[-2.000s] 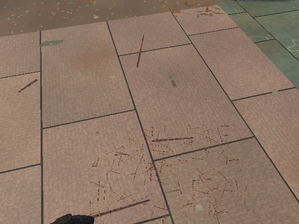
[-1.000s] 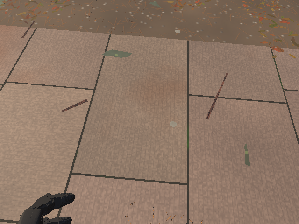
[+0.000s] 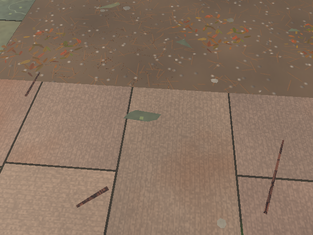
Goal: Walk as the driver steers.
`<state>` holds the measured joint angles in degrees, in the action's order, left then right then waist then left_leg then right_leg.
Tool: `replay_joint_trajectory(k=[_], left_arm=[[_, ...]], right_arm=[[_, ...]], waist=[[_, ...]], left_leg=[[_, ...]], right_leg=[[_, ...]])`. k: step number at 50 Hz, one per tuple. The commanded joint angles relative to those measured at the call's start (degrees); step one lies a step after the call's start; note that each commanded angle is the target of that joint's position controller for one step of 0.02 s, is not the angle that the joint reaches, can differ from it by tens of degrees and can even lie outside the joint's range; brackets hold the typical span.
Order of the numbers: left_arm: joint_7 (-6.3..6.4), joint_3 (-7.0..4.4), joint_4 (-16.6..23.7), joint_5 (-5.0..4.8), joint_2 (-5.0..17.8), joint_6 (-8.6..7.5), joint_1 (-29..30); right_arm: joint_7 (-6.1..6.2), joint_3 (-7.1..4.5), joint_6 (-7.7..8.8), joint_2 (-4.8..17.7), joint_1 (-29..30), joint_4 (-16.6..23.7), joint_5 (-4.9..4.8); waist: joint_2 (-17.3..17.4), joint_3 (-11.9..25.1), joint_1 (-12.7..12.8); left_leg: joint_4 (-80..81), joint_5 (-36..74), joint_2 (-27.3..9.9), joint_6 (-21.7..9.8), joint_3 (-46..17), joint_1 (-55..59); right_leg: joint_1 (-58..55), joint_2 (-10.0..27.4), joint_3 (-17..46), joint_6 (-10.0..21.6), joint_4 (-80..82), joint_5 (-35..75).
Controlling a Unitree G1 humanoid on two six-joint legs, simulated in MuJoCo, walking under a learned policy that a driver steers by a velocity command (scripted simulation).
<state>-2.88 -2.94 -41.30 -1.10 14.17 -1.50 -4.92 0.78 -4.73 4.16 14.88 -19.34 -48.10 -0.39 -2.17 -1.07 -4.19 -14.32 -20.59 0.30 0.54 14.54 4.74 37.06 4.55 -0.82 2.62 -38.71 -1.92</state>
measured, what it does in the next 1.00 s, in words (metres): walks ahead, turning right: right foot, then left foot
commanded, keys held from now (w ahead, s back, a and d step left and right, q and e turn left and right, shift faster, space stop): w+e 0.60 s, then w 0.36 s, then w+q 0.04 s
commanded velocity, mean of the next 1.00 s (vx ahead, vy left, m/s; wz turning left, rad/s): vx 0.50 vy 0.00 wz -0.45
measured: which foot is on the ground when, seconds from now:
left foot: down 0.00-0.06, up 0.08-0.52, down 0.54-1.00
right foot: up 0.00-0.06, down 0.08-0.54, up 0.56-1.00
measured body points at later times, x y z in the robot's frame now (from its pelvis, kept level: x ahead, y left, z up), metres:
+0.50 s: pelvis +0.29 -0.03 +0.00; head +0.31 -0.05 +0.45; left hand +0.42 +0.23 -0.10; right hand +0.45 -0.32 -0.07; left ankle +0.48 +0.06 -0.71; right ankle +0.17 -0.11 -0.73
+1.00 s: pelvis +0.53 -0.12 +0.00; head +0.55 -0.14 +0.45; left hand +0.84 -0.05 -0.06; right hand +0.38 -0.37 -0.12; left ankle +0.48 +0.05 -0.73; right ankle +0.59 -0.30 -0.71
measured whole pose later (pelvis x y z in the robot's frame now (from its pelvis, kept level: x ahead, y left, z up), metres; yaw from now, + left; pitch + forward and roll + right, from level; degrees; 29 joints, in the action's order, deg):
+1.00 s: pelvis +0.53 -0.12 +0.00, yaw -27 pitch +3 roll +2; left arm -2.0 -1.8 -35.4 -1.0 14.3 -3.2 -2.7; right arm -0.8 -3.5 3.9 16.6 -22.5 -50.1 -1.7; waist -1.7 -0.9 -6.6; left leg -16.2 -19.2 -0.1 0.9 3.7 0.6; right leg 31.5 3.1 0.7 1.7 -32.2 -4.9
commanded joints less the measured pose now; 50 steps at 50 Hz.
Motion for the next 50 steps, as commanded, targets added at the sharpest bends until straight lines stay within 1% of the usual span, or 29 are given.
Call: replay_joint_trajectory(k=[1,2,3,4,5,6,7,8,9,10,13,18,23,25,26,27,28,29,30,31,32,33,34,36,39,42,47,49,50], left_arm=[[-0.77,-1.60,6.30,-0.06,5.20,-0.60,3.69],[-0.70,-2.56,5.51,-0.20,6.84,-0.44,-1.13],[-0.24,-4.22,3.40,-0.32,9.64,-0.38,-9.88],[0.95,-6.25,1.26,-0.23,14.57,0.15,-19.19],[1.35,-6.75,1.73,-0.63,20.33,-0.35,-17.12],[1.20,-5.49,3.25,0.01,16.27,-1.07,-19.73],[1.17,-4.60,2.71,0.36,12.90,-1.69,-17.79],[1.25,-4.00,3.16,-0.14,10.96,-1.99,-14.03],[1.38,-3.46,3.95,-0.04,9.24,-2.02,-10.01],[1.64,-2.88,5.08,0.62,7.82,-2.12,-7.82],[2.36,-3.11,5.22,0.53,9.01,-2.47,-7.64],[3.69,-3.68,3.74,-0.18,10.96,-1.77,-11.52],[3.90,-3.70,2.42,-0.61,10.62,-0.99,-15.39],[4.06,-3.85,2.74,-0.36,10.67,-0.72,-14.54],[4.05,-3.59,3.19,-0.27,9.77,-0.60,-13.55],[3.85,-2.73,3.92,0.05,7.32,-0.79,-13.09],[3.81,-1.45,5.11,1.23,3.83,-0.95,-14.55],[3.80,-1.05,6.61,-1.19,3.24,-1.44,-22.50],[4.05,-2.16,4.58,-1.62,9.44,-1.28,-20.91],[3.96,-2.73,5.26,-0.85,11.42,-0.98,-14.64],[3.99,-2.56,5.67,-0.11,10.15,-0.83,-11.92],[3.78,-2.54,6.39,0.40,9.05,-1.02,-10.07],[3.40,-2.40,6.55,0.04,7.84,-1.04,-10.45],[3.10,-1.93,6.29,-0.17,5.85,-0.91,-10.99],[2.88,-1.00,7.59,0.65,4.42,-1.13,-6.86],[2.09,-0.10,8.27,0.59,3.31,-1.91,-1.83],[1.02,-0.10,10.33,-0.16,4.34,-2.53,5.43],[0.76,-0.52,10.82,-0.09,5.38,-2.76,5.55],[0.85,-1.16,10.11,0.13,6.38,-2.94,2.32]], right_arm=[[0.65,-2.86,-0.57,11.80,1.07,2.70,-0.82],[0.86,-3.02,-1.06,12.65,1.73,2.85,-0.99],[1.04,-2.87,-1.38,12.80,2.86,3.11,-1.32],[1.30,-2.09,-0.95,11.09,2.48,4.07,-0.38],[0.43,0.63,0.65,2.21,-2.41,7.33,1.76],[-0.50,0.37,3.13,6.21,2.80,8.07,-0.39],[-0.95,-0.23,4.16,8.48,8.01,9.77,-2.39],[-0.65,0.08,4.67,7.99,8.76,9.80,-1.62],[-0.20,-0.27,4.63,8.26,8.99,9.24,0.05],[-0.18,-0.73,3.98,8.83,8.08,9.09,0.69],[-0.20,-0.45,2.04,6.94,7.62,9.52,1.28],[-0.72,1.13,1.87,3.74,18.38,12.21,1.17],[-1.96,0.32,2.83,6.59,22.78,13.89,-0.07],[-2.14,-0.40,3.41,7.88,20.23,13.52,-0.25],[-1.96,-0.98,3.70,8.47,16.05,12.43,-0.14],[-1.59,-1.83,4.00,10.30,9.89,11.51,0.65],[-1.08,-2.63,3.87,13.71,0.98,10.79,1.19],[-1.69,-3.32,3.15,16.85,-1.95,8.54,1.55],[-1.76,-2.06,2.92,10.66,0.71,10.19,0.42],[-1.47,-1.17,2.52,7.67,2.64,10.30,0.26],[-1.53,-0.61,2.18,6.94,4.74,10.21,0.86],[-1.59,-0.27,2.00,5.96,5.88,9.46,1.09],[-1.53,0.05,2.14,5.44,6.27,9.01,1.39],[-1.65,0.10,2.58,5.18,5.77,7.68,0.85],[-1.53,-0.58,2.68,7.93,4.75,5.88,0.21],[-1.34,-0.79,1.95,9.55,3.80,4.61,-0.33],[-1.47,-0.94,0.70,11.55,-1.14,1.68,-1.30],[-1.36,-1.07,0.06,12.18,-1.67,0.77,-1.68],[-1.24,-1.05,-0.28,12.64,-0.93,0.57,-1.84]], waist=[[7.27,-1.01,2.61],[8.15,1.97,5.56],[7.23,6.44,10.55],[2.21,11.62,14.33],[-12.55,15.41,6.74],[-6.85,22.98,11.20],[-4.29,15.22,11.69],[0.02,10.19,9.04],[1.75,6.93,6.56],[1.22,5.78,4.60],[0.97,3.99,2.86],[-1.68,1.60,6.66],[-3.26,1.74,8.07],[-5.00,2.09,6.22],[-5.28,3.41,3.78],[-3.87,8.16,0.72],[4.60,16.55,-1.80],[25.08,20.40,2.51],[15.52,14.52,0.91],[9.94,8.10,-0.53],[5.80,4.82,0.53],[5.57,2.01,1.41],[7.09,1.34,2.72],[8.17,1.37,3.54],[6.48,0.71,3.32],[6.18,0.21,1.66],[7.05,-1.27,-0.66],[7.69,-1.49,0.49],[7.66,-0.08,3.12]], left_leg=[[-5.70,53.72,-17.17,-7.16,-3.08,1.50],[-13.00,62.15,-16.59,-6.42,-2.27,1.14],[-24.54,62.40,-14.53,-4.74,-0.80,-2.92],[-41.77,45.34,-12.00,-1.95,-0.88,-17.13],[-61.84,-10.95,0.36,1.78,-6.52,-43.36],[-68.09,-13.48,1.35,0.91,-19.87,-49.60],[-66.80,-7.84,-1.52,-0.34,-20.27,-54.00],[-61.46,-2.72,-4.19,-1.07,-20.01,-52.00],[-56.49,-0.15,-5.88,-0.73,-19.68,-48.03],[-53.99,1.60,-6.94,-0.34,-20.03,-43.95],[-46.79,4.21,-6.70,1.98,-18.44,-40.77],[-24.54,22.36,-2.47,3.63,-16.81,-35.95],[-15.08,21.97,-0.27,2.18,-19.13,-32.69],[-13.60,17.17,-0.11,0.42,-19.13,-29.18],[-11.30,17.09,0.18,-0.92,-18.09,-23.44],[-11.59,16.74,-3.36,-3.37,-20.42,-12.56],[-12.06,14.48,-14.09,-6.74,-31.64,2.79],[-4.97,-1.45,-24.84,-15.83,-59.86,15.27],[-2.54,-12.75,-23.89,-14.40,-59.59,11.25],[-2.23,-10.08,-21.02,-12.03,-49.72,4.34],[-1.43,-2.42,-18.37,-11.09,-43.04,-2.46],[-0.26,3.37,-16.16,-11.25,-38.43,-7.15],[1.00,7.04,-14.51,-10.93,-34.58,-10.31],[2.89,11.95,-13.34,-11.96,-30.22,-12.05],[4.95,18.92,-14.08,-13.59,-26.21,-11.51],[5.54,21.82,-12.49,-12.48,-21.00,-11.81],[3.69,22.11,-14.04,-10.96,-19.34,-8.45],[1.15,25.81,-15.31,-10.10,-20.12,-6.68],[-2.59,32.00,-14.73,-9.23,-19.61,-7.03]], right_leg=[[-2.70,-3.66,-4.88,3.10,1.36,-8.08],[-9.26,-6.15,-6.39,4.51,1.82,-10.50],[-21.94,-8.70,-6.68,6.59,6.17,-7.16],[-40.14,-3.70,3.56,9.76,7.65,-4.82],[-57.54,10.99,36.43,20.33,12.76,-11.89],[-61.14,14.66,48.94,22.76,20.79,-17.39],[-56.45,12.98,40.19,19.63,21.70,-13.59],[-47.79,10.29,32.68,17.33,21.43,-8.47],[-39.55,8.13,27.59,15.74,21.95,-2.68],[-34.13,6.59,24.54,15.32,23.28,2.00],[-26.31,4.74,20.11,15.50,25.37,9.04],[-20.71,-0.63,14.40,11.01,24.28,3.83],[-26.52,2.13,22.13,9.44,18.80,-4.02],[-28.31,2.91,25.16,8.44,15.23,-3.44],[-27.71,1.48,24.95,7.29,11.93,-1.60],[-24.70,-1.47,22.35,5.32,3.13,-0.42],[-16.45,-6.17,16.03,2.75,-13.95,-14.16],[3.34,-10.72,11.26,-0.09,-29.85,-33.78],[8.89,-6.06,12.65,-1.14,-36.37,-29.65],[9.46,-4.53,10.93,-1.48,-37.15,-23.95],[7.06,-2.94,9.61,-1.70,-35.85,-20.19],[6.01,-1.74,9.65,-1.71,-33.03,-17.94],[3.36,-0.63,9.37,-1.52,-30.96,-16.71],[1.85,-0.30,7.88,-1.76,-26.92,-16.34],[3.54,0.96,6.16,-2.66,-17.57,-11.64],[0.47,1.08,3.51,-2.89,-6.37,-3.13],[-4.15,-1.16,1.07,-1.78,4.43,-0.92],[-7.11,-2.09,0.71,-0.16,7.50,-4.08],[-12.81,-3.43,-0.23,0.83,10.08,-4.12]])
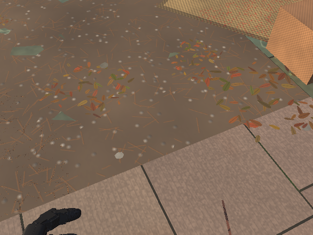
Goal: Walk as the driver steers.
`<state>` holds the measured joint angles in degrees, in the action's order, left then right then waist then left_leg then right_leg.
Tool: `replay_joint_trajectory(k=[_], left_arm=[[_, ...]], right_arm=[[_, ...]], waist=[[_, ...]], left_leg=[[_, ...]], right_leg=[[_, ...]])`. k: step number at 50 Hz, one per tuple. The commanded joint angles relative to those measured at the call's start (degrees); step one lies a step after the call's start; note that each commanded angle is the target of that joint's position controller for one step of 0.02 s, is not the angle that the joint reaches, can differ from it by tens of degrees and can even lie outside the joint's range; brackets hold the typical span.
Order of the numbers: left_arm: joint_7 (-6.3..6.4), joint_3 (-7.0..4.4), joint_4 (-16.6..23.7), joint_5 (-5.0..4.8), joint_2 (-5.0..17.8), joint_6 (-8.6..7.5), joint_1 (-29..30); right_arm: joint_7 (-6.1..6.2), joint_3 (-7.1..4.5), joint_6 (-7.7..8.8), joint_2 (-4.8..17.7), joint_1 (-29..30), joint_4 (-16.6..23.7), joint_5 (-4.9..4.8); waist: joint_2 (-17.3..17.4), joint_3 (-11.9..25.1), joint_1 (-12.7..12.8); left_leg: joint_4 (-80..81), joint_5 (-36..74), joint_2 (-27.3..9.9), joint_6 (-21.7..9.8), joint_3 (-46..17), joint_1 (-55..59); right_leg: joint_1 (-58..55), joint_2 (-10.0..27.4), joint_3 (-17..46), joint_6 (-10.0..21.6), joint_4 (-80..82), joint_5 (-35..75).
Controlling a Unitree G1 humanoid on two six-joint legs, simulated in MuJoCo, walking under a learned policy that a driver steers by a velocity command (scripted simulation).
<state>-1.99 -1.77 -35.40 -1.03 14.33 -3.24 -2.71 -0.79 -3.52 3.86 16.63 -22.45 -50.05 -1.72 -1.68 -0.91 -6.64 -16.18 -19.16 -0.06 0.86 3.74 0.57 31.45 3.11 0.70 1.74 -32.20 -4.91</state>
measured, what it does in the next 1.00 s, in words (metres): walks ahead, turning left: right foot, then left foot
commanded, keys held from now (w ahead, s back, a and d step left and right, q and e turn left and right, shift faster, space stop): w+q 0.98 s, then w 0.02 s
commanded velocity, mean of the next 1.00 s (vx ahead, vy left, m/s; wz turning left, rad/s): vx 0.50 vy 0.00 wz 0.45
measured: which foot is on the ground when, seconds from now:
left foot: down 0.00-0.06, up 0.08-0.56, down 0.58-1.00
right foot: up 0.00-0.02, down 0.04-0.56, up 0.58-1.00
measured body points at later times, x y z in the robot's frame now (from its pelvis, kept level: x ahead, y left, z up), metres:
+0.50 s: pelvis +0.26 +0.00 +0.00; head +0.28 +0.01 +0.44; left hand +0.22 +0.28 -0.13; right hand +0.51 -0.19 -0.10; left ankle +0.39 +0.16 -0.70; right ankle +0.14 -0.13 -0.74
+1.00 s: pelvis +0.53 +0.10 +0.00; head +0.55 +0.13 +0.45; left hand +0.62 +0.42 -0.07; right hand +0.72 -0.13 -0.10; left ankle +0.40 +0.14 -0.74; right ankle +0.75 +0.06 -0.71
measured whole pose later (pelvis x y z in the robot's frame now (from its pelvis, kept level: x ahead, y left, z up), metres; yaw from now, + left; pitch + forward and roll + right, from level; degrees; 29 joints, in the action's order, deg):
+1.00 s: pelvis +0.53 +0.10 +0.00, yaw +32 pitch +2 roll +0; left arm -1.3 -2.3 -38.9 -0.2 15.8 -6.0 -0.8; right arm 0.8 -4.4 1.9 16.8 -20.3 -41.9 -1.5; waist -2.0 -1.1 -5.1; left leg -24.8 -20.6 6.3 -3.5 -10.9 -5.6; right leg 31.5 0.8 5.2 -2.5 -29.0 0.3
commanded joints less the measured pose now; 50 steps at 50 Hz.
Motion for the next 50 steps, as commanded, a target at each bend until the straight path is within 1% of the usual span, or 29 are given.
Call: replay_joint_trajectory(k=[1,2,3,4,5,6,7,9,12,15,19,23,24,26,27,28,29,30,31,32,33,34,35,36,38,40,43,46,50], left_arm=[[0.30,-3.58,2.04,0.47,8.31,-1.26,-6.77],[0.98,-5.01,-0.04,1.07,11.64,-1.17,-16.40],[1.75,-6.22,-0.59,2.31,17.60,-0.65,-22.78],[1.65,-5.41,-0.82,1.96,14.74,-0.55,-24.08],[1.50,-4.22,-1.20,1.36,11.36,-0.68,-20.89],[1.38,-3.46,-1.25,0.96,9.15,-0.84,-17.36],[1.13,-2.90,-1.45,1.05,7.28,-1.12,-13.72],[0.85,-2.62,-1.99,1.56,5.43,-2.30,-9.73],[1.23,-3.22,-3.89,2.11,6.10,-3.54,-9.28],[2.01,-3.63,-5.73,2.19,7.17,-3.50,-10.65],[2.75,-4.26,-7.49,1.59,9.41,-2.86,-12.98],[2.94,-4.95,-9.67,0.47,10.96,-1.28,-16.07],[3.00,-5.11,-9.94,0.22,11.45,-0.82,-16.08],[3.39,-5.53,-9.82,-0.10,13.22,0.02,-15.15],[3.61,-5.69,-9.67,-0.24,13.97,0.54,-14.56],[3.80,-5.54,-9.42,-0.54,14.03,0.90,-13.55],[4.03,-4.74,-8.58,0.42,12.28,0.47,-14.26],[3.03,-1.98,-5.39,2.44,3.45,-1.18,-19.61],[2.20,-2.27,-4.78,0.40,7.32,-3.59,-13.64],[1.75,-2.94,-2.89,-1.67,9.82,-4.74,-8.00],[2.04,-2.62,-2.71,-1.04,9.12,-5.34,-7.24],[2.47,-2.95,-3.33,0.61,9.42,-5.36,-7.25],[2.47,-3.38,-3.56,1.23,9.94,-4.76,-8.54],[2.39,-3.51,-3.52,1.49,9.77,-4.02,-9.25],[2.41,-3.14,-3.32,1.92,8.13,-2.87,-9.12],[2.48,-2.45,-1.99,2.12,6.54,-2.41,-5.09],[1.90,-1.61,-0.61,1.78,4.95,-2.70,1.51],[1.15,-1.81,0.68,0.75,6.07,-3.22,5.72],[0.50,-3.06,0.38,0.46,8.90,-4.19,3.04]], right_arm=[[0.45,-1.92,-0.14,10.27,2.33,2.39,-0.58],[0.49,-0.90,0.10,7.98,2.93,3.19,0.24],[0.36,1.08,0.97,1.86,-0.54,5.41,1.47],[0.38,0.75,1.80,3.96,-1.28,4.72,0.49],[0.21,-0.69,1.87,8.16,2.06,5.43,-0.93],[0.18,-0.73,1.70,7.98,5.07,6.17,-0.93],[0.39,-0.87,1.26,7.29,6.47,6.20,-0.26],[0.61,-1.08,-0.44,5.54,4.28,5.26,0.03],[0.79,-1.00,-1.84,3.47,5.22,5.66,0.03],[0.35,-0.85,-1.77,2.68,9.08,7.09,0.38],[-1.19,0.05,-1.48,1.19,16.95,9.85,0.69],[-2.54,0.28,-1.52,1.45,22.51,13.36,0.57],[-2.86,0.14,-1.55,1.81,22.86,14.08,0.56],[-3.12,-0.78,-1.80,3.53,20.39,14.70,0.55],[-3.03,-1.75,-1.96,5.18,15.63,13.93,0.41],[-2.51,-3.42,-2.02,7.93,7.11,11.91,0.27],[-1.29,-5.49,-2.59,12.76,-2.07,9.75,0.20],[-0.84,-6.23,-2.24,18.74,-0.38,10.08,-0.27],[-1.04,-4.80,-1.40,14.26,-2.27,11.83,0.34],[-1.12,-3.92,-0.68,11.14,-0.46,11.38,0.85],[-1.03,-3.45,-0.30,9.62,3.05,11.75,0.54],[-0.90,-2.87,-0.29,7.67,6.97,12.47,0.52],[-0.60,-2.31,-0.20,6.35,9.22,13.58,1.30],[-0.44,-2.26,-0.16,6.21,10.08,14.14,1.49],[0.14,-2.52,0.05,7.28,9.64,13.88,1.17],[0.93,-2.98,-0.02,8.88,8.06,13.23,0.93],[1.58,-3.12,-0.60,9.24,5.88,12.41,0.49],[1.71,-3.21,-1.11,9.47,2.80,11.27,0.16],[2.02,-3.17,-1.68,8.71,2.69,11.05,0.37]], waist=[[6.20,3.75,9.18],[4.28,10.59,13.66],[-8.79,18.93,13.57],[-11.96,23.30,14.15],[-7.94,14.47,13.57],[-6.48,8.98,11.96],[-4.70,5.19,10.10],[-5.95,2.31,6.74],[-3.16,0.50,5.54],[-1.80,-0.80,6.29],[-0.41,-3.41,9.23],[-0.18,-5.18,10.87],[-0.60,-4.86,10.49],[-2.78,-1.52,8.09],[-3.60,1.56,5.21],[-2.71,6.01,0.31],[2.26,11.18,-3.46],[17.43,15.54,3.97],[10.41,22.43,-0.35],[7.74,14.59,-1.04],[3.44,9.61,1.58],[1.93,6.19,4.06],[3.14,5.24,6.19],[3.53,4.71,7.20],[3.16,3.43,7.84],[3.43,1.78,6.82],[5.53,1.04,4.07],[6.55,0.86,2.29],[8.89,1.49,4.55]], left_leg=[[-8.62,37.69,-11.96,-8.21,-6.85,-4.81],[-21.54,32.41,-9.03,-5.96,-4.74,-13.07],[-44.06,6.05,-0.89,-1.54,-1.15,-34.64],[-54.29,-14.11,0.93,-1.40,-9.31,-41.45],[-58.04,-10.90,-2.08,-1.71,-10.69,-45.95],[-56.57,-5.99,-4.59,-1.96,-9.13,-45.90],[-53.94,-1.90,-6.18,-1.71,-8.64,-44.22],[-51.20,3.56,-7.89,-1.01,-9.34,-38.15],[-48.71,9.03,-7.63,0.10,-10.28,-38.99],[-40.02,17.13,-7.11,0.39,-10.60,-41.49],[-27.91,23.69,-6.39,-0.73,-6.23,-40.24],[-21.91,18.41,-5.63,-3.14,-3.30,-42.58],[-21.06,15.76,-4.85,-4.01,-2.08,-41.68],[-20.84,9.74,-1.12,-6.25,1.65,-34.85],[-20.64,7.28,1.37,-7.66,3.19,-28.35],[-16.76,10.04,3.95,-9.71,3.53,-15.90],[-15.03,11.92,-0.49,-12.76,-6.13,2.01],[-10.17,3.33,-15.24,-23.71,-38.87,20.38],[-1.91,-2.37,-18.68,-25.33,-51.35,23.59],[-0.56,1.75,-17.34,-22.31,-43.22,18.68],[-0.79,7.05,-14.94,-20.33,-36.38,10.28],[-0.34,13.30,-12.73,-18.97,-31.01,2.19],[0.83,18.17,-11.38,-18.59,-28.04,-3.23],[1.98,20.61,-10.53,-18.69,-26.90,-6.26],[3.04,25.48,-9.40,-18.76,-23.29,-11.14],[3.43,26.51,-7.47,-17.60,-20.09,-14.12],[2.22,20.74,-4.13,-14.36,-17.31,-16.59],[0.30,15.17,-5.37,-13.26,-20.79,-15.00],[-6.54,14.08,-8.13,-11.59,-27.00,-8.60]], right_leg=[[-17.82,-3.46,-2.73,3.10,5.68,-0.33],[-33.45,1.54,2.14,5.48,3.80,1.03],[-53.82,17.59,24.98,12.42,5.64,-4.01],[-53.22,21.77,39.31,15.82,12.52,-10.55],[-46.67,19.74,31.44,13.55,13.62,-13.22],[-39.31,17.01,23.49,11.67,15.18,-12.52],[-32.72,14.49,18.38,10.51,17.59,-10.48],[-24.32,11.83,10.85,9.23,21.83,-4.38],[-22.13,11.54,3.53,9.46,24.36,4.67],[-24.42,10.93,-2.19,8.76,24.76,8.53],[-26.92,11.43,-7.45,7.68,25.55,8.67],[-35.23,13.72,-9.87,6.73,22.23,13.10],[-36.75,14.05,-10.61,6.23,20.27,17.75],[-38.36,13.86,-12.30,4.90,12.80,37.42],[-38.00,13.26,-13.09,4.15,5.42,45.77],[-33.83,11.24,-14.56,2.44,-6.12,46.08],[-20.11,8.74,-14.49,-0.34,-23.05,29.76],[6.44,-3.57,-9.31,-4.15,-43.27,-25.87],[12.68,-4.64,4.20,-3.13,-48.95,-29.24],[16.93,-1.93,4.85,-1.75,-47.76,-23.89],[15.22,0.60,4.64,-1.03,-42.74,-18.90],[11.46,2.27,4.41,-1.38,-37.72,-16.42],[7.20,3.40,4.89,-1.75,-35.23,-14.47],[5.08,3.52,4.71,-2.42,-33.17,-13.71],[3.81,3.18,3.24,-4.15,-28.00,-11.82],[3.78,2.06,2.24,-5.59,-20.09,-5.42],[-0.73,-0.92,1.66,-5.97,-6.20,6.76],[-3.60,-2.82,2.46,-5.65,0.15,9.94],[-6.86,-2.81,3.71,-2.78,4.18,2.70]])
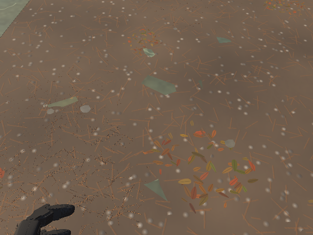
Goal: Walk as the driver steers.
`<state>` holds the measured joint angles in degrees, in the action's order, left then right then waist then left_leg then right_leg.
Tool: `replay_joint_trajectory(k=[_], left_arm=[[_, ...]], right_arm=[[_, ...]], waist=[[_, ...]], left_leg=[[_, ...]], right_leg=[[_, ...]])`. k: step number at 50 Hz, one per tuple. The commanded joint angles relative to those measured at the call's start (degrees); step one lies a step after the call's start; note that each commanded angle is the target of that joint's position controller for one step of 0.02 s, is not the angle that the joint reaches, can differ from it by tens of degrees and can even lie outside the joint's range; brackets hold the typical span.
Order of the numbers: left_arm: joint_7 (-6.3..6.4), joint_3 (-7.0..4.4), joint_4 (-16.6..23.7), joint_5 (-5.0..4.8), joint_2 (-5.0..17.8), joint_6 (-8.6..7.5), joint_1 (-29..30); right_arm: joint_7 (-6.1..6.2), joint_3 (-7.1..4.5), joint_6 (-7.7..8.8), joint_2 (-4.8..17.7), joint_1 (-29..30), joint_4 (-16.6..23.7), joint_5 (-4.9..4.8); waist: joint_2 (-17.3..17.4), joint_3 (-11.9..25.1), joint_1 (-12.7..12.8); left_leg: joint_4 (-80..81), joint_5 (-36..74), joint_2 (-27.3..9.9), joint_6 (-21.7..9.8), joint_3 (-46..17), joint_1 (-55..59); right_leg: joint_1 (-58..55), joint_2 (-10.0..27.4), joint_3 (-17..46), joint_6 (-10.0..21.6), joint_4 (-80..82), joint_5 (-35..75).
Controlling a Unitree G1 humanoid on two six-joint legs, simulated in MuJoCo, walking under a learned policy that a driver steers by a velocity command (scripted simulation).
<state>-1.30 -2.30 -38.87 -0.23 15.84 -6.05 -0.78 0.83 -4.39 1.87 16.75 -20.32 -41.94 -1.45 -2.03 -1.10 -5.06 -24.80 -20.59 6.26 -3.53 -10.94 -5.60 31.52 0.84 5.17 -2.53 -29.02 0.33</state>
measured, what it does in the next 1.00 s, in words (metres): walks ahead: right foot, then left foot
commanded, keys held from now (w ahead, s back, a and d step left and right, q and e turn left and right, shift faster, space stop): w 0.42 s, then w+e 0.58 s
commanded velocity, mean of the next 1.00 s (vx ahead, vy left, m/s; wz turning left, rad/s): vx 0.50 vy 0.00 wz -0.09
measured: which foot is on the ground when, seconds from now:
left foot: down 0.00-0.06, up 0.08-0.52, down 0.54-1.00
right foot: up 0.00-0.02, down 0.04-0.54, up 0.56-1.00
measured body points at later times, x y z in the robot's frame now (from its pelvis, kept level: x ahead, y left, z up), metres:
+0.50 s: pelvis +0.26 +0.00 +0.00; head +0.30 +0.01 +0.45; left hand +0.22 +0.28 -0.13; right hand +0.53 -0.19 -0.07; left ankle +0.40 +0.14 -0.72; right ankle +0.16 -0.13 -0.74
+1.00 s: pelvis +0.52 +0.02 +0.00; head +0.55 +0.01 +0.45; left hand +0.76 +0.22 -0.09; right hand +0.50 -0.26 -0.13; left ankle +0.40 +0.14 -0.74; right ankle +0.67 -0.13 -0.70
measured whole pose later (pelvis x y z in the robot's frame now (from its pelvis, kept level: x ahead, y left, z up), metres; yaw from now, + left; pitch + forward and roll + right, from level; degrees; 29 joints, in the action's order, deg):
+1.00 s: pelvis +0.52 +0.02 +0.00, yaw -10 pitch +1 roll +3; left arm -3.0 -2.7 -40.6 -1.1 15.2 -1.3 -5.3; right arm 0.5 -4.4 4.0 16.1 -18.9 -48.4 -0.4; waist -2.1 -1.8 -4.5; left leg -13.3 -19.5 0.6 0.6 14.5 5.2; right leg 36.5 5.0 -0.6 2.0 -38.4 -1.5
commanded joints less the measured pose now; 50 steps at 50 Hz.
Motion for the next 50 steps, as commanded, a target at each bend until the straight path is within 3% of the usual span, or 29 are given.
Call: replay_joint_trajectory(k=[1,2,3,4,5,6,7,8,9,11,14,16,19,22,24,26,27,28,29,30,31,32,33,35,40,44,48,50], left_arm=[[-0.10,-2.99,2.62,-0.10,7.78,-1.67,-2.96],[0.17,-3.78,1.44,0.70,9.37,-2.00,-8.62],[0.51,-4.39,0.65,1.43,12.30,-2.00,-17.03],[-0.19,-5.55,-2.40,1.57,16.18,-1.25,-21.26],[-0.53,-4.27,-1.48,-0.18,10.42,-1.14,-19.92],[-0.28,-3.42,-1.14,-0.34,7.44,-0.78,-17.37],[-0.19,-2.96,-0.76,0.38,6.92,-0.41,-14.80],[-0.10,-2.62,-1.21,0.65,6.01,-0.18,-13.42],[0.08,-2.17,-1.43,1.06,5.25,-0.26,-12.89],[0.14,-1.98,-2.37,0.51,4.80,-0.51,-13.48],[0.50,-2.64,-3.86,-0.21,7.66,-0.41,-14.95],[0.69,-2.84,-4.62,-0.39,8.79,0.04,-15.79],[0.71,-2.84,-6.12,-0.91,9.70,0.61,-18.24],[0.66,-2.78,-7.93,-1.38,9.98,1.38,-21.44],[0.92,-2.97,-8.65,-1.56,10.75,2.10,-21.83],[1.26,-3.07,-8.57,-1.65,11.52,2.61,-20.30],[1.27,-2.34,-8.10,-1.10,9.67,2.46,-20.01],[1.30,-0.64,-6.00,0.92,4.93,2.12,-19.85],[1.25,0.25,-5.57,-0.88,1.68,1.19,-26.84],[1.30,-1.42,-6.42,-2.14,8.19,1.05,-23.20],[1.22,-2.08,-5.22,-2.45,9.57,1.06,-18.96],[1.44,-2.08,-5.21,-1.99,8.57,1.40,-17.30],[1.48,-2.30,-5.13,-1.37,7.85,1.91,-16.78],[1.32,-2.15,-5.53,-1.59,5.42,3.19,-18.36],[0.98,-2.00,-3.10,-1.12,3.63,4.28,-13.40],[-0.57,-1.19,-0.60,-0.89,2.40,3.85,-5.99],[-1.85,-0.95,2.92,-0.95,2.59,3.89,0.20],[-2.36,-1.42,4.19,-0.94,3.59,4.02,0.38]], right_arm=[[0.37,-2.00,0.21,7.55,1.12,3.04,0.27],[0.16,-1.13,0.37,5.16,0.86,3.25,0.61],[0.10,0.12,0.50,2.16,-0.50,4.13,1.67],[0.07,0.74,1.06,0.08,-9.40,4.63,-0.54],[0.22,-0.12,1.21,5.93,-7.77,2.96,-0.93],[0.09,-0.77,1.19,8.30,-0.69,3.88,-0.53],[0.19,-0.61,1.25,7.66,3.28,4.81,0.22],[0.03,-0.62,1.59,6.86,5.79,5.65,0.93],[-0.32,-0.56,1.72,5.90,5.63,5.84,0.89],[-0.69,-0.12,1.65,3.95,4.71,5.59,0.70],[-0.87,0.90,1.72,2.00,9.31,7.16,1.25],[-1.20,1.44,2.06,1.19,12.63,7.69,1.19],[-1.80,1.67,2.49,1.17,17.47,8.49,0.76],[-2.44,1.50,2.83,1.87,21.74,10.06,0.33],[-2.85,1.03,3.30,3.00,21.77,10.60,0.32],[-2.55,-0.40,3.65,5.58,14.06,8.45,0.70],[-1.93,-1.79,3.64,8.51,5.72,6.35,1.27],[-1.07,-2.97,3.22,13.39,-4.71,5.20,2.17],[-1.49,-2.94,2.67,14.62,-5.04,4.46,2.43],[-1.59,-1.69,2.67,9.07,-3.25,4.64,1.74],[-1.56,-0.85,2.86,6.79,0.08,4.55,1.24],[-1.75,-0.30,3.10,5.31,3.72,4.54,1.48],[-1.96,0.02,3.41,3.81,6.32,4.30,1.73],[-1.93,-0.10,4.34,3.07,8.44,3.37,2.24],[-0.98,-1.10,4.96,5.23,7.58,0.38,2.51],[-0.28,-1.63,4.26,7.37,5.81,-1.21,1.99],[-0.09,-2.29,2.79,9.06,2.31,-3.40,0.87],[0.06,-2.63,1.92,10.24,2.49,-3.75,0.41]], waist=[[9.61,2.93,5.09],[8.53,7.17,7.64],[1.48,15.31,10.36],[-19.50,19.28,6.32],[-11.27,14.23,8.10],[-5.48,7.35,9.53],[-1.29,4.25,8.72],[-0.61,1.56,7.95],[-2.02,1.39,6.54],[-3.78,2.02,5.65],[-2.48,0.75,6.50],[-2.12,0.41,7.59],[-2.23,-0.39,9.39],[-2.39,-1.65,10.43],[-2.83,-1.90,9.01],[-2.51,2.00,3.86],[-1.29,7.91,-0.04],[7.82,17.72,-3.52],[21.76,23.29,0.18],[13.41,16.39,-1.33],[11.00,9.38,-0.60],[7.78,6.13,1.34],[8.03,3.40,2.86],[8.79,2.14,5.12],[5.36,-0.65,5.32],[4.14,-2.83,2.65],[3.87,-4.72,0.79],[5.02,-3.64,1.94]], left_leg=[[-0.97,18.47,-13.45,-6.22,-11.76,-2.37],[-8.79,21.84,-10.54,-4.43,-9.17,-3.87],[-25.02,11.37,-6.63,-2.22,-4.26,-10.91],[-42.11,-12.63,0.40,1.45,1.24,-30.85],[-48.60,-11.41,-3.34,1.99,-1.38,-37.63],[-49.67,-6.04,-5.10,2.03,-0.26,-39.28],[-48.36,-2.34,-6.91,2.08,1.83,-37.74],[-45.15,0.25,-8.47,2.11,2.35,-37.15],[-42.62,1.97,-10.09,2.02,2.96,-34.46],[-38.28,2.52,-11.05,2.52,4.98,-32.44],[-28.67,6.85,-12.14,3.71,7.00,-33.59],[-21.20,13.10,-11.95,3.99,8.04,-31.99],[-12.38,20.15,-10.34,4.25,9.75,-27.81],[-7.95,20.23,-9.24,3.36,9.91,-26.24],[-5.00,17.16,-8.45,2.16,9.60,-23.93],[-1.06,16.56,-6.61,0.24,11.04,-11.23],[-2.00,17.54,-9.00,-1.60,9.25,2.27],[-3.88,19.07,-22.24,-5.09,-4.40,19.03],[3.75,5.69,-31.40,-12.32,-26.91,28.50],[6.63,-1.81,-29.02,-10.58,-25.01,22.87],[7.85,-0.59,-27.09,-8.65,-16.41,16.02],[9.65,4.19,-24.58,-7.61,-10.85,9.44],[11.64,8.28,-22.61,-7.24,-6.16,4.59],[14.93,14.13,-21.10,-6.98,0.11,-0.92],[17.38,24.10,-21.02,-7.43,10.39,-0.92],[18.08,24.87,-20.47,-6.07,16.97,0.67],[15.44,28.28,-22.63,-5.02,19.78,8.30],[10.88,40.11,-23.13,-3.88,21.46,11.19]], right_leg=[[-12.05,-0.80,-2.07,2.93,3.02,-2.47],[-21.54,1.42,-0.93,5.21,3.24,-2.70],[-35.91,11.02,9.68,8.87,2.48,-5.10],[-49.90,21.24,37.69,18.40,9.85,-20.20],[-47.63,21.06,40.94,17.61,12.78,-33.07],[-41.21,18.74,31.71,15.44,13.10,-31.13],[-34.99,16.39,25.18,14.42,13.66,-24.10],[-30.46,14.51,20.79,14.64,14.67,-17.54],[-27.63,12.87,17.25,14.23,15.70,-12.94],[-25.95,11.51,13.32,14.93,17.35,-7.42],[-25.02,11.87,9.07,16.14,19.84,-2.02],[-24.68,10.84,5.59,15.34,20.52,-0.42],[-24.33,9.83,1.93,14.04,20.12,0.95],[-26.86,11.64,2.86,13.34,18.48,1.30],[-28.81,12.92,4.54,12.47,16.05,3.22],[-27.40,11.06,3.20,10.51,7.89,13.01],[-22.16,7.86,0.94,8.59,-2.74,12.84],[-10.13,2.82,-2.38,5.86,-22.14,-7.17],[6.53,-2.98,-0.92,3.93,-36.91,-34.61],[11.71,0.13,2.60,3.77,-42.70,-32.34],[13.46,2.23,1.65,4.06,-42.68,-26.74],[11.20,4.26,0.83,3.63,-41.13,-22.22],[9.53,5.55,0.86,3.23,-38.77,-19.10],[5.12,6.79,0.86,2.54,-37.41,-15.56],[9.36,6.82,1.65,1.24,-28.39,-5.34],[7.34,5.91,-2.60,2.23,-15.76,3.06],[9.10,5.03,-5.53,4.53,-9.22,-0.59],[6.34,2.94,-8.10,6.40,-7.67,-5.78]])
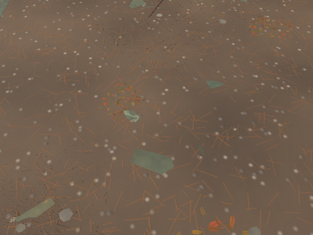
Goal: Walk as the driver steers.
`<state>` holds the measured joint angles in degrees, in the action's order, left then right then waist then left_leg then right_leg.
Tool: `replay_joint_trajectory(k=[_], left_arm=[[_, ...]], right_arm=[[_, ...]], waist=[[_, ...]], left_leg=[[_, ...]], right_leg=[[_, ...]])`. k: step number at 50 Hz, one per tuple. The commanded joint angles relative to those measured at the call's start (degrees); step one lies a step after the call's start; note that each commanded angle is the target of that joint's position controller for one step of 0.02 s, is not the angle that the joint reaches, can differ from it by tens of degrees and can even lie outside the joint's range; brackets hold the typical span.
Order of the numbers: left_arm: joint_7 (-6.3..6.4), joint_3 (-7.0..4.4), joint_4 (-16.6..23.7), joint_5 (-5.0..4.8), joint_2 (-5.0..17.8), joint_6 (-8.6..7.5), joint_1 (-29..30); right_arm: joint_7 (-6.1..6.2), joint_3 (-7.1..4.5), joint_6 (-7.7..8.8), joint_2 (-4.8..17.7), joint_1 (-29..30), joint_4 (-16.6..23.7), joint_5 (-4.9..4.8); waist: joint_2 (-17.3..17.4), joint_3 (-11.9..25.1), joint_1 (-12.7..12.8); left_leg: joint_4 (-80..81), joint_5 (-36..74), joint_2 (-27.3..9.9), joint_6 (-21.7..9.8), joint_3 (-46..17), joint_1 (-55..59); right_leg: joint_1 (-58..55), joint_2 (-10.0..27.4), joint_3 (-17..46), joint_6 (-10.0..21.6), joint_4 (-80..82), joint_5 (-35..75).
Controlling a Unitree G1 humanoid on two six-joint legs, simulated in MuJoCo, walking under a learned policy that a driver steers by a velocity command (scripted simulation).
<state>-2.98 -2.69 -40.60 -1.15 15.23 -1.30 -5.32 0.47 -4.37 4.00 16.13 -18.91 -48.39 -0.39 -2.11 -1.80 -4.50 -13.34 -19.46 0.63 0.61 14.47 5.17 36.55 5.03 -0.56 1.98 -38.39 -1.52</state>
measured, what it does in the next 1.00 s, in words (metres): walks ahead, turning right: right foot, then left foot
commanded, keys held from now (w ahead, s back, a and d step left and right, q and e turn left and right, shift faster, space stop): w+e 0.56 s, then w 0.36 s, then no key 0.08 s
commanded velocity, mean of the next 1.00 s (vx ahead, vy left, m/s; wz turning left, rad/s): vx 0.49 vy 0.00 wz -0.44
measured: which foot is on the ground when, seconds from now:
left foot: down 0.00-0.08, up 0.10-0.54, down 0.56-1.00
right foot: up 0.00-0.06, down 0.08-0.56, up 0.58-1.00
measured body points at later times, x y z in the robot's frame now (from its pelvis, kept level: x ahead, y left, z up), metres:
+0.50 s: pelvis +0.28 -0.03 +0.01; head +0.31 -0.06 +0.45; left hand +0.41 +0.24 -0.10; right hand +0.45 -0.33 -0.07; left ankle +0.49 +0.06 -0.71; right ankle +0.17 -0.11 -0.73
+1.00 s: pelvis +0.53 -0.12 +0.00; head +0.56 -0.14 +0.45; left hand +0.85 -0.04 -0.06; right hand +0.39 -0.37 -0.13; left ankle +0.49 +0.05 -0.73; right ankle +0.61 -0.30 -0.72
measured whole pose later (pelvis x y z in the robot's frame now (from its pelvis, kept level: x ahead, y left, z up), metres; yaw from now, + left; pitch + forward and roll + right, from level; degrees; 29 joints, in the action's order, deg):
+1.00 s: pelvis +0.53 -0.12 +0.00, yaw -26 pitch +2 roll +2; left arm -1.9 -1.6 -35.7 -0.5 15.0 -3.7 -2.4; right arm -0.6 -3.3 3.5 17.1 -22.6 -50.6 -1.4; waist -1.6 -1.3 -6.8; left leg -16.8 -19.0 0.2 0.8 2.3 0.3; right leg 30.1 2.5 1.3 1.7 -30.2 -2.4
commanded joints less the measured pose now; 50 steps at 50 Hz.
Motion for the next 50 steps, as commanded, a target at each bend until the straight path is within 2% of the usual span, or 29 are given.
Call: replay_joint_trajectory(k=[1,2,3,4,5,6,7,8,9,10,12,14,19,24,26,27,28,29,30,31,32,33,34,37,39,42,47,49,50], left_arm=[[-0.75,-1.56,6.12,0.02,5.17,-0.55,3.46],[-0.69,-2.44,5.55,-0.04,6.65,-0.35,-0.54],[-0.30,-3.95,3.70,-0.21,9.05,-0.24,-8.47],[0.75,-6.07,1.13,-0.26,13.28,0.26,-18.40],[1.55,-7.23,0.99,-0.91,20.37,0.17,-18.14],[1.31,-5.95,3.21,-0.31,16.99,-0.81,-19.66],[1.10,-4.88,2.68,0.29,13.31,-1.62,-17.95],[1.17,-4.41,2.80,0.08,11.71,-2.10,-14.81],[1.30,-3.76,3.45,0.01,9.64,-2.16,-10.68],[1.58,-3.18,4.49,0.70,8.13,-2.25,-8.15],[1.98,-3.18,5.20,0.83,8.24,-2.38,-6.97],[2.69,-3.55,4.63,0.58,9.68,-2.52,-8.24],[3.85,-3.95,3.06,-0.01,10.92,-1.74,-12.25],[4.15,-3.98,1.63,-0.40,10.42,-1.03,-15.38],[4.22,-4.00,1.91,-0.21,10.13,-0.68,-14.18],[4.13,-3.45,2.27,-0.01,8.52,-0.65,-13.72],[3.87,-2.18,3.21,0.60,5.18,-0.85,-13.60],[3.92,-0.97,4.48,-0.47,1.29,-1.43,-21.54],[4.08,-1.38,3.39,-1.38,5.89,-1.71,-23.00],[4.08,-2.33,3.07,-1.24,9.55,-1.58,-17.65],[4.15,-2.40,3.89,-0.42,9.75,-1.43,-13.16],[4.03,-2.40,4.81,0.37,9.02,-1.65,-10.16],[3.69,-2.42,5.14,0.41,8.06,-1.74,-9.53],[3.05,-1.56,5.19,0.20,4.81,-1.58,-9.90],[2.84,-0.80,6.32,0.82,3.60,-1.78,-6.73],[2.12,0.01,7.09,0.69,2.63,-2.46,-1.73],[1.22,-0.20,9.10,0.12,3.91,-2.97,5.43],[0.98,-0.80,8.97,0.68,5.06,-3.28,3.99],[1.10,-1.52,7.49,1.28,6.15,-3.38,-0.52]], right_arm=[[0.61,-2.90,-0.63,11.82,1.46,2.80,-0.86],[0.84,-3.10,-1.14,12.60,1.95,2.96,-1.06],[1.03,-3.02,-1.58,12.74,2.97,3.23,-1.32],[1.31,-2.35,-1.33,11.39,2.61,3.87,-0.69],[0.40,0.46,0.05,2.48,-2.92,7.09,2.00],[-0.38,0.61,2.52,5.11,1.33,7.82,0.23],[-0.89,-0.34,3.81,8.56,7.95,9.67,-2.17],[-0.69,0.03,4.48,7.86,9.20,10.17,-1.90],[-0.24,-0.19,4.54,7.95,9.11,9.40,-0.33],[-0.14,-0.66,4.00,8.63,7.97,9.03,0.48],[-0.29,-0.74,2.63,7.76,6.71,8.99,1.03],[-0.17,-0.21,1.72,6.03,8.44,9.60,1.37],[-0.89,1.05,1.92,3.59,19.26,12.18,0.82],[-1.96,0.04,3.02,6.59,21.98,13.48,-0.11],[-1.93,-0.71,3.56,7.68,17.80,12.54,-0.21],[-1.58,-1.51,3.81,8.85,12.66,11.25,0.17],[-1.11,-2.35,4.04,11.51,4.81,10.49,1.22],[-1.09,-3.51,3.38,16.54,-1.63,8.70,2.10],[-1.67,-2.93,3.06,12.85,-2.71,7.71,0.40],[-1.60,-1.76,2.82,8.51,-0.14,8.30,0.09],[-1.55,-1.13,2.37,6.98,2.60,8.51,0.60],[-1.56,-0.65,2.09,5.85,4.48,8.14,0.95],[-1.45,-0.19,2.11,4.89,5.30,7.80,1.32],[-1.46,-0.21,2.54,5.24,4.77,6.30,0.50],[-1.31,-0.76,2.53,7.49,4.21,5.39,0.02],[-1.13,-1.06,1.92,9.32,3.25,4.33,-0.42],[-1.15,-1.05,0.66,10.67,-1.31,1.49,-1.16],[-0.79,-1.12,-0.24,11.24,-1.21,0.70,-1.15],[-0.54,-1.01,-0.54,11.26,-0.29,0.77,-1.27]], waist=[[6.34,-1.03,2.69],[7.34,1.78,5.22],[6.76,5.90,9.90],[3.47,11.05,14.40],[-13.13,14.90,7.80],[-7.44,24.48,10.95],[-3.66,16.65,12.38],[-0.52,11.13,10.01],[1.70,7.31,7.34],[0.51,6.11,5.19],[0.24,5.08,3.46],[0.58,3.60,3.53],[-2.01,1.48,7.74],[-3.57,1.58,8.09],[-5.32,2.35,5.47],[-5.00,5.03,2.83],[-0.61,12.16,-0.69],[16.36,20.05,1.81],[18.19,18.87,1.21],[11.63,11.00,-0.32],[7.56,6.49,0.05],[6.35,3.00,0.86],[7.13,1.75,2.21],[8.47,1.69,3.73],[7.31,1.13,3.34],[6.63,0.65,1.73],[6.96,-0.96,-0.15],[7.55,0.55,1.81],[7.20,3.46,4.65]], left_leg=[[-4.66,49.27,-17.43,-7.37,-3.14,1.31],[-11.29,58.20,-17.03,-6.67,-2.37,1.31],[-22.09,60.47,-15.34,-5.21,-0.92,-1.85],[-37.79,48.62,-13.02,-2.67,-0.72,-13.66],[-59.37,-6.87,-2.11,1.49,-3.35,-41.40],[-67.57,-15.50,1.56,1.14,-18.18,-48.67],[-66.96,-10.07,-1.58,-0.33,-19.98,-53.55],[-62.03,-4.95,-4.03,-1.24,-19.68,-52.40],[-56.88,-2.12,-5.94,-0.93,-19.49,-48.72],[-53.86,0.00,-7.15,-0.55,-19.91,-44.19],[-49.59,1.67,-7.22,0.92,-19.20,-40.62],[-43.81,5.08,-6.50,2.65,-17.90,-40.06],[-22.72,23.12,-2.30,3.81,-17.05,-34.94],[-15.24,20.22,-0.89,1.78,-19.60,-32.17],[-13.35,16.13,-0.62,-0.19,-18.80,-26.82],[-11.61,16.11,-1.11,-1.83,-18.27,-18.89],[-12.72,13.45,-9.10,-5.36,-25.41,-5.18],[-8.70,2.72,-22.25,-14.90,-50.42,14.20],[-4.12,-12.64,-24.98,-16.76,-62.61,14.70],[-2.68,-14.17,-22.00,-14.29,-54.79,8.11],[-2.58,-7.62,-19.26,-12.42,-46.48,1.36],[-1.55,-0.48,-16.94,-12.15,-40.97,-4.60],[-0.35,4.62,-15.05,-11.71,-36.76,-8.38],[2.58,12.57,-13.56,-12.85,-30.46,-11.84],[4.22,16.43,-14.03,-13.86,-27.82,-12.33],[4.99,19.07,-12.51,-12.69,-22.47,-13.37],[2.40,23.18,-13.84,-10.71,-20.64,-9.84],[-2.96,33.32,-13.75,-8.67,-19.63,-7.08],[-8.53,41.01,-12.02,-7.11,-17.88,-7.40]], right_leg=[[-2.31,-3.26,-4.27,3.04,1.57,-7.10],[-8.05,-5.64,-5.90,4.40,1.52,-9.90],[-19.10,-8.25,-6.65,6.32,4.75,-8.13],[-36.68,-6.69,-0.64,8.97,6.93,-5.85],[-57.24,8.99,30.22,19.33,9.84,-11.11],[-61.94,14.55,49.40,23.73,19.85,-19.65],[-57.39,12.98,41.41,20.05,21.83,-16.29],[-49.17,10.50,34.21,17.93,21.63,-11.80],[-40.81,8.14,28.39,16.23,21.90,-5.61],[-34.92,6.52,24.85,15.68,22.98,-0.36],[-29.16,5.06,22.09,15.86,24.94,4.57],[-24.82,3.70,18.56,15.63,25.70,7.90],[-20.68,-0.58,14.84,11.14,24.64,-0.27],[-27.16,2.49,22.67,9.58,18.39,-5.51],[-28.07,2.49,24.78,8.36,14.39,-3.71],[-26.79,0.03,23.48,6.77,9.26,-1.21],[-21.18,-3.27,19.47,4.63,-4.81,-5.42],[-2.03,-11.75,11.09,0.17,-24.23,-27.88],[7.34,-8.28,11.49,-0.73,-33.64,-32.12],[9.41,-6.09,11.81,-1.09,-36.37,-26.73],[8.26,-4.35,9.55,-1.27,-35.78,-22.72],[7.17,-3.11,9.15,-1.25,-32.89,-20.10],[4.71,-1.71,9.01,-1.03,-30.10,-18.30],[1.54,-0.56,6.50,-1.31,-22.33,-17.23],[1.82,0.40,4.92,-1.92,-15.47,-13.50],[-1.73,0.09,2.91,-2.14,-4.33,-4.27],[-5.80,-2.20,1.35,-1.20,5.62,-0.36],[-10.17,-3.78,0.72,0.38,9.30,-1.21],[-17.49,-5.38,-0.53,1.58,12.12,1.78]])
